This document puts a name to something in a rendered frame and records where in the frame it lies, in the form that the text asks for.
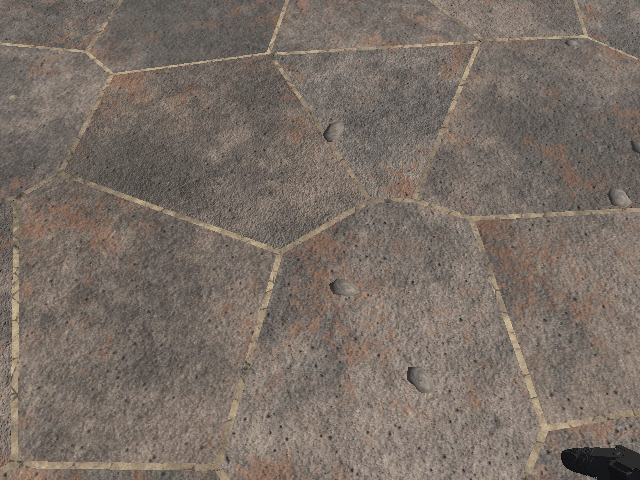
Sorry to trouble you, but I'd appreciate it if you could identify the right robot hand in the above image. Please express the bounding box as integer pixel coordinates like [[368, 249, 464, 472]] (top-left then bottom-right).
[[561, 445, 640, 480]]

